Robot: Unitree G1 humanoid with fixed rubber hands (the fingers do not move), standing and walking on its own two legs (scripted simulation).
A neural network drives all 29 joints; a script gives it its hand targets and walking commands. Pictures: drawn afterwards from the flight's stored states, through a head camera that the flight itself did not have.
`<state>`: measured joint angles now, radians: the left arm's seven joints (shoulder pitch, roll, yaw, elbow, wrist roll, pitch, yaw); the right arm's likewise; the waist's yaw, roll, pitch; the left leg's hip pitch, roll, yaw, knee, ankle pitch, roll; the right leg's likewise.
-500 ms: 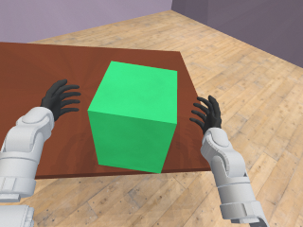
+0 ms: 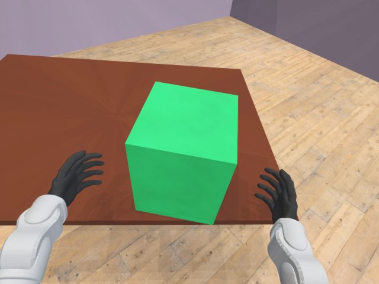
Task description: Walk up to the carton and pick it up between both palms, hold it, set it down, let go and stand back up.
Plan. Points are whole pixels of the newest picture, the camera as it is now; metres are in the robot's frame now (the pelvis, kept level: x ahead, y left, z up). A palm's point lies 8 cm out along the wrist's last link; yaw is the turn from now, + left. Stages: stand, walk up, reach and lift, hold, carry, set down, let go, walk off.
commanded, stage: set down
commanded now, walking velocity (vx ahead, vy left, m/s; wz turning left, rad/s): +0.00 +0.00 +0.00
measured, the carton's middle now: (184, 154) +0.40 +0.01 +0.04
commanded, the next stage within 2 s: none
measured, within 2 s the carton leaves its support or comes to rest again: neither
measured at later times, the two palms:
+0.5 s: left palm (54, 234) +0.21 +0.25 +0.03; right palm (277, 241) +0.20 -0.17 +0.04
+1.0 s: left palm (60, 257) +0.18 +0.24 -0.01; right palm (281, 256) +0.18 -0.19 +0.00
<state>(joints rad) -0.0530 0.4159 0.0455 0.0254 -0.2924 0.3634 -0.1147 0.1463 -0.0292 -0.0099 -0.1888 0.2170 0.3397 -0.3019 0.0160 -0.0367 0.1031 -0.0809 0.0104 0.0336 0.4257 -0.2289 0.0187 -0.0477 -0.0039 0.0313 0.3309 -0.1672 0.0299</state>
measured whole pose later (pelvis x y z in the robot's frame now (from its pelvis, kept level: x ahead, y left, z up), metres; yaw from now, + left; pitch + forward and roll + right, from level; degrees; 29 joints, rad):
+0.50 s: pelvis +0.01 +0.00 +0.00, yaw +1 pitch -7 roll -1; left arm 0.26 0.42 0.01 -0.04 -0.29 0.12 -0.10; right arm 0.42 0.00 0.07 -0.16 0.17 0.11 -0.29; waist 0.06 -0.04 0.11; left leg -0.07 0.01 0.02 0.45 -0.26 0.01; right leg -0.04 0.00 0.02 0.36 -0.21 0.02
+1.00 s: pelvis +0.02 -0.01 +0.00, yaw +1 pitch -7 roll -1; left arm 0.37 0.39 -0.01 0.04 -0.22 0.08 -0.10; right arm 0.47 -0.03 0.06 0.04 0.14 -0.05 -0.21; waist 0.06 -0.03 0.12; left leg -0.04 0.02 0.02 0.42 -0.26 0.00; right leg -0.02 0.00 0.01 0.37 -0.23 0.01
